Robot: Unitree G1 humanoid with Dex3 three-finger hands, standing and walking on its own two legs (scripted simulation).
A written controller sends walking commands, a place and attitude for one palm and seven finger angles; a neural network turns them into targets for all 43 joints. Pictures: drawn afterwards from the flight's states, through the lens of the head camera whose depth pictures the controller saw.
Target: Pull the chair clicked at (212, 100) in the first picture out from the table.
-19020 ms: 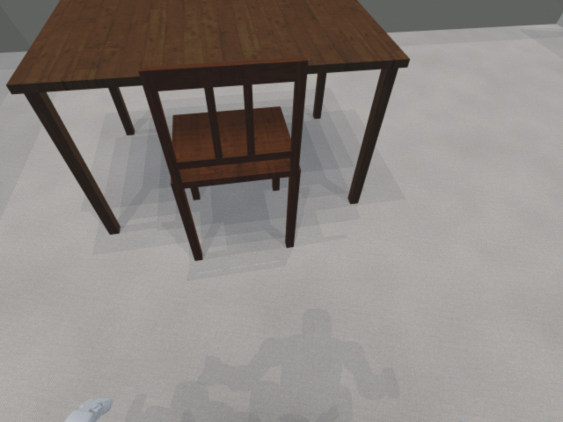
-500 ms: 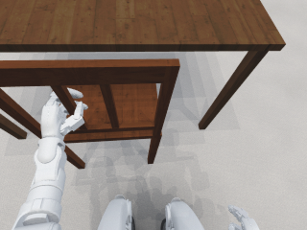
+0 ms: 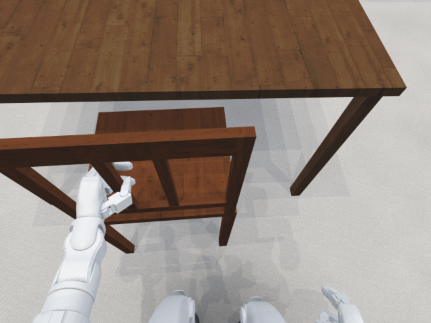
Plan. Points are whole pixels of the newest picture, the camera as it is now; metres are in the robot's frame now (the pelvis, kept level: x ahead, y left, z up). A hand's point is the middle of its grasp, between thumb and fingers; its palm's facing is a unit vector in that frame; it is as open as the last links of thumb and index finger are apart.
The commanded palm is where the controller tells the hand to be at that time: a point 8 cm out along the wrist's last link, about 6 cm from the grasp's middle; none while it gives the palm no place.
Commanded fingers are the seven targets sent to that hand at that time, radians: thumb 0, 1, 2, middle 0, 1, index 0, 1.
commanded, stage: step backward, pulling the chair out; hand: left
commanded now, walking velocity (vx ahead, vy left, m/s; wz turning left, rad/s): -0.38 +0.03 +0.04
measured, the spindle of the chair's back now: (118, 186) +0.38 +0.20 -0.05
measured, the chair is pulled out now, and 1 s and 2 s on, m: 0.02 0.14 0.29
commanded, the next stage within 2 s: none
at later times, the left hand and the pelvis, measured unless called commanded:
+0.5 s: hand (135, 217) +0.30 +0.15 -0.01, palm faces +0.05 -0.99 -0.14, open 5.1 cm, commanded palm +0.27 +0.20 -0.01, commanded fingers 0.00 0.90 0.90 -0.50 -1.45 -0.50 -1.45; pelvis -0.04 +0.00 +0.06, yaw -3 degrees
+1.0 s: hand (139, 263) +0.22 +0.13 -0.01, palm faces -0.01 -0.99 -0.14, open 5.1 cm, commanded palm +0.20 +0.18 -0.01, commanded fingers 0.00 0.90 0.90 -0.50 -1.45 -0.50 -1.45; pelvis -0.11 +0.01 +0.06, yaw -2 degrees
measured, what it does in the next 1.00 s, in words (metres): walks backwards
